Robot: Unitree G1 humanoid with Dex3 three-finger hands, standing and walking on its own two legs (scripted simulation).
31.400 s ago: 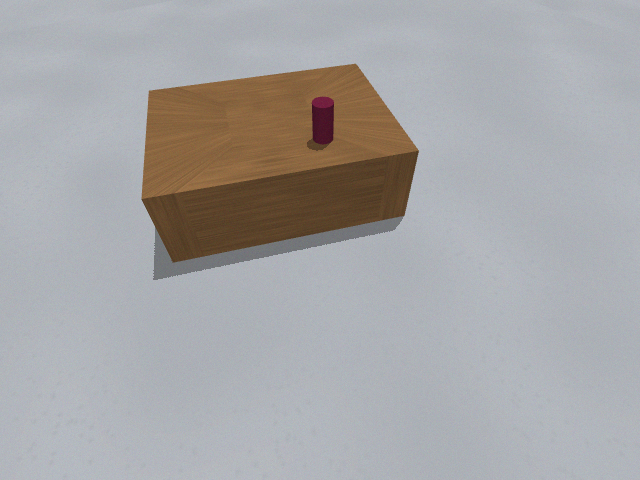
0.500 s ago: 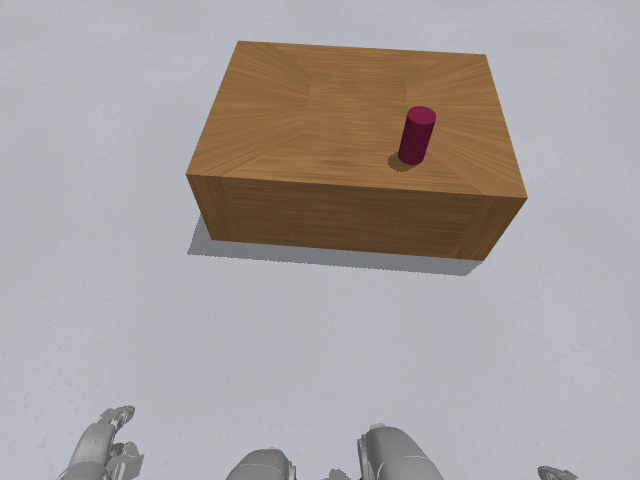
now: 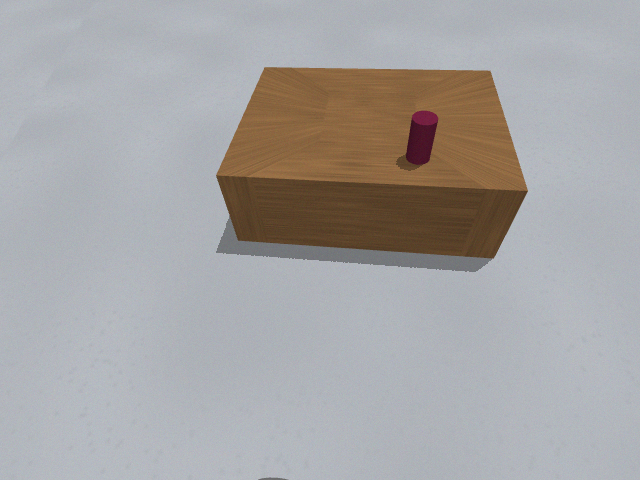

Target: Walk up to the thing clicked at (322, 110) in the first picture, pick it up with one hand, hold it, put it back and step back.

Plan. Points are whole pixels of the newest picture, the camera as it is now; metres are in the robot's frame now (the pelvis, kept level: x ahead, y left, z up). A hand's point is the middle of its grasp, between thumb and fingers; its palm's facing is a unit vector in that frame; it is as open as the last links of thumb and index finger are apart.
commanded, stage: step back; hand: right
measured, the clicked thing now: (421, 138) +1.16 -0.24 -0.32
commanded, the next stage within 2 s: stand in 0.86 s
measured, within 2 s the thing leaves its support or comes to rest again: neither
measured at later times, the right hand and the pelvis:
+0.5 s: hand out of the picture +0.10 -0.25 -0.14, palm faces -0.05 +0.92 -0.38, open 7.4 cm; pelvis +0.02 +0.02 +0.01, yaw +1 degrees
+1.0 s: hand out of the picture +0.15 -0.22 -0.13, palm faces -0.01 +0.95 -0.32, open 7.4 cm; pelvis +0.03 +0.03 +0.02, yaw +0 degrees
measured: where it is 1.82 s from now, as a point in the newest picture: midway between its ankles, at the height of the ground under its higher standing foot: outside the picture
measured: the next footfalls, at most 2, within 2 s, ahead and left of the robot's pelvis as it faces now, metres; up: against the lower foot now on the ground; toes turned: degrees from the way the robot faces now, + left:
none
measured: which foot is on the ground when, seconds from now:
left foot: down 0.00-1.00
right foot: down 0.00-1.00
